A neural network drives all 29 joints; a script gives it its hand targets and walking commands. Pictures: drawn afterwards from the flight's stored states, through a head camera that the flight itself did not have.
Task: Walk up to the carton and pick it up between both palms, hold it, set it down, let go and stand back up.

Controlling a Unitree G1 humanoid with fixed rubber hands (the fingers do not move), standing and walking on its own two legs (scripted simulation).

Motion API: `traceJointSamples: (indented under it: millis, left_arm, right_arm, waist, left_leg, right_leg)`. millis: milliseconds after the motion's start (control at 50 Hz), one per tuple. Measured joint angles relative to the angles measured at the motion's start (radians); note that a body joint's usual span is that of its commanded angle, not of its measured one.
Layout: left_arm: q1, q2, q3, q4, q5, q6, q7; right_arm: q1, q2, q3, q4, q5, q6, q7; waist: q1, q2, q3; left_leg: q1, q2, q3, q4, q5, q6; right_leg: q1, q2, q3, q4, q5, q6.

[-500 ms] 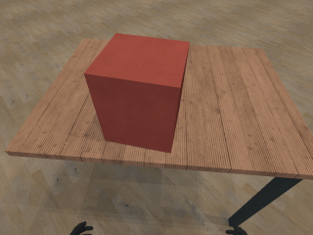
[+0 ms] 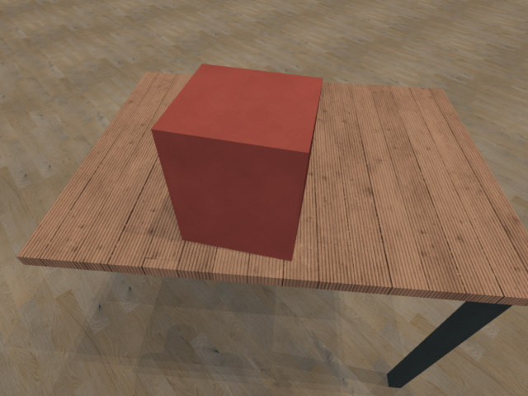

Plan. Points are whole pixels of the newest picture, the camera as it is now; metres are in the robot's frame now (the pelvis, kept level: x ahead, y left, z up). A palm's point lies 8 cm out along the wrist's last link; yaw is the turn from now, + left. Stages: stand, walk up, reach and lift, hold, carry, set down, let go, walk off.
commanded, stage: stand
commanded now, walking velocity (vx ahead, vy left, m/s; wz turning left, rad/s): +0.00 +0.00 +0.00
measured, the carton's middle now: (247, 164) +0.48 +0.04 +0.10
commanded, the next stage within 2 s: walk up in 1.16 s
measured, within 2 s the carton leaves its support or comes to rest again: neither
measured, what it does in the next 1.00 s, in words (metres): stands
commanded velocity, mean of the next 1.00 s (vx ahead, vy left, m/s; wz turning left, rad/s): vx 0.00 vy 0.00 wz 0.00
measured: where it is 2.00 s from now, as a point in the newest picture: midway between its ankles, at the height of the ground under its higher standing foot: outside the picture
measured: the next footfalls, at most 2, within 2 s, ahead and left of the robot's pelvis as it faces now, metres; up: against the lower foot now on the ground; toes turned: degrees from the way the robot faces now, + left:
left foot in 1.74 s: +0.02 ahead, +0.25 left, +0.00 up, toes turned -2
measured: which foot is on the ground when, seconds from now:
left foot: down 0.00-1.00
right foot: down 0.00-1.00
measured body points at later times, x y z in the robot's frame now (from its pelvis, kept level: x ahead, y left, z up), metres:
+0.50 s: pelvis +0.00 +0.00 +0.01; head +0.00 +0.01 +0.46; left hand +0.06 +0.24 -0.14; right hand +0.05 -0.23 -0.13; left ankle +0.00 +0.14 -0.73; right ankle -0.01 -0.10 -0.73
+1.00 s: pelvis -0.01 +0.01 +0.01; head -0.02 +0.02 +0.46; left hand -0.01 +0.23 -0.15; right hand -0.01 -0.21 -0.14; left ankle +0.00 +0.14 -0.73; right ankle -0.01 -0.10 -0.73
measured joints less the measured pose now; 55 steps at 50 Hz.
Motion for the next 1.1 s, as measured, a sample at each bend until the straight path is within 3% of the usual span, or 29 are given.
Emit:
traceJointSamples:
  millis: [1100]
  left_arm:
    - [0.065,-0.075,0.005,0.332,-0.011,-0.012,0.015]
  right_arm:
    - [0.021,0.059,-0.021,0.325,0.01,-0.004,-0.013]
  waist:
    - [0.006,-0.003,0.021]
  left_leg:
    - [0.098,-0.014,0.016,-0.135,0.083,0.021]
  right_leg:
    - [0.099,-0.016,0.017,-0.143,0.09,0.022]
